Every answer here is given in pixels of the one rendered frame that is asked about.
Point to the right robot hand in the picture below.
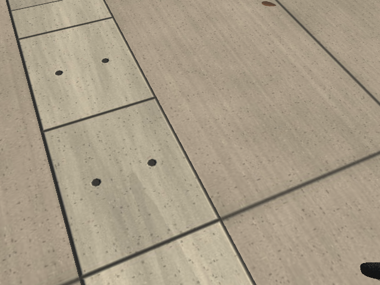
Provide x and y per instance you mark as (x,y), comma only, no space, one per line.
(371,269)

